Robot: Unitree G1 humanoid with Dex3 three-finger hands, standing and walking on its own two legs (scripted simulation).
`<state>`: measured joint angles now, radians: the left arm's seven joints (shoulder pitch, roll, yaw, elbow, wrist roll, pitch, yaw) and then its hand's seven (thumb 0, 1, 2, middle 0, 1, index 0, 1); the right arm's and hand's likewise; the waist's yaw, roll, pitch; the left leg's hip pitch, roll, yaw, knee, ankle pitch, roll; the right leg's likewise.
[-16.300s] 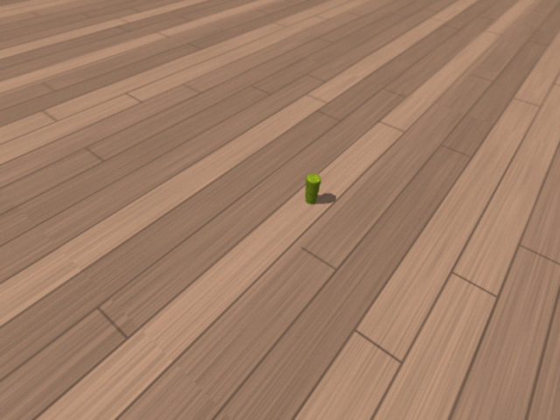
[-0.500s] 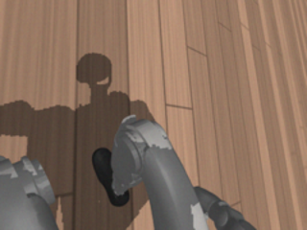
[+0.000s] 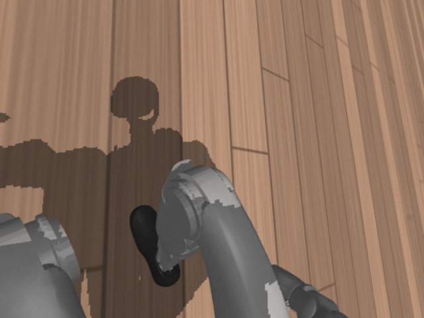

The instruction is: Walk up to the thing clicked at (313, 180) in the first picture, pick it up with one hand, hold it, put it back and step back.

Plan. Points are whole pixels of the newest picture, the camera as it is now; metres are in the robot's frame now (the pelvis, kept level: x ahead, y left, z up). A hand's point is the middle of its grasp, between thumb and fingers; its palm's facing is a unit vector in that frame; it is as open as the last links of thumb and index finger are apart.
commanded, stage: close in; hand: left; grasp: from the side
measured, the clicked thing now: out of the picture +0.52 +0.29 -0.23
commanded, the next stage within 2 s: none
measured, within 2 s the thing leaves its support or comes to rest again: neither
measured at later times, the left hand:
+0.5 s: hand out of the picture +0.51 +0.28 -0.17, palm faces +0.36 -0.93 -0.04, open 17.5 cm
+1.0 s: hand out of the picture +0.51 +0.28 -0.17, palm faces +0.36 -0.93 -0.05, open 17.2 cm
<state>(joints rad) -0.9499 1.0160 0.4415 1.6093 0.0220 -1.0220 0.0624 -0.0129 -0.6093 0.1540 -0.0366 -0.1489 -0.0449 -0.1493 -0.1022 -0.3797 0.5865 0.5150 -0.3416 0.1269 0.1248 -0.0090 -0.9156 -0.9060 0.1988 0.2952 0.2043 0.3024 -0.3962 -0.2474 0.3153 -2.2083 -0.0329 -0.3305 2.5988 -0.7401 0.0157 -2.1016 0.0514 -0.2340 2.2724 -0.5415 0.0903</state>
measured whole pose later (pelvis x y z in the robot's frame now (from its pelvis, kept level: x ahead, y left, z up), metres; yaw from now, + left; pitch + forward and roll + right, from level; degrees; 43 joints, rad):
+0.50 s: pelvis +0.00 +0.00 +0.00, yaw +0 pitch +19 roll -20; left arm -0.98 1.03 0.43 1.64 0.04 -1.01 0.07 -0.01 -0.61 0.17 -0.05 -0.15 -0.06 -0.15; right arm -0.10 -0.37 0.59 0.52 -0.34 0.12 0.12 -0.01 -0.91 -0.90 0.20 0.30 0.20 0.30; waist -0.41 -0.24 0.31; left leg -2.21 -0.03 -0.33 2.59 -0.74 0.02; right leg -2.10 0.05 -0.23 2.26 -0.54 0.09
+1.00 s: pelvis +0.00 +0.00 +0.00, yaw +0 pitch +19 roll -19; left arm -0.98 1.05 0.43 1.65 0.03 -1.03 0.06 -0.01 -0.61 0.21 -0.09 -0.20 -0.10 -0.20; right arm -0.13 -0.38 0.59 0.52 -0.35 0.13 0.11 -0.01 -0.91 -0.90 0.20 0.30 0.20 0.30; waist -0.42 -0.25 0.31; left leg -2.20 -0.03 -0.33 2.58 -0.74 0.01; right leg -2.10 0.04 -0.24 2.26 -0.54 0.09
